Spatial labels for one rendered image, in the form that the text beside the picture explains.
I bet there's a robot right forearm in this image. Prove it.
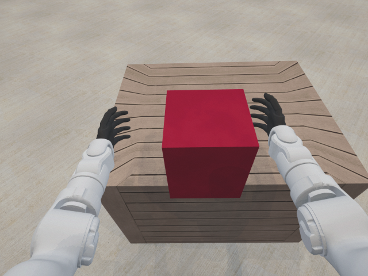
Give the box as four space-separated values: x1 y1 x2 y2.
268 125 368 222

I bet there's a left robot hand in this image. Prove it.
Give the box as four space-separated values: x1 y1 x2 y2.
96 106 131 148

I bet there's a carton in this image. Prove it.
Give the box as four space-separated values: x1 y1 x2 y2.
162 89 259 198

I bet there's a pedestal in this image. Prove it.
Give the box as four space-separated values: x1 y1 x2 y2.
101 61 368 243

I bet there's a right robot hand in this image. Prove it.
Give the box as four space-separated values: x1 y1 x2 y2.
250 93 286 136

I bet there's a robot left upper arm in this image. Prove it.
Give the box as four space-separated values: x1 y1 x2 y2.
3 209 100 276

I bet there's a robot left forearm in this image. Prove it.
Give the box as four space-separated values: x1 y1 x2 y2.
30 139 114 258

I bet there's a robot right upper arm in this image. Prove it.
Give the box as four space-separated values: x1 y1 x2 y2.
297 195 368 276

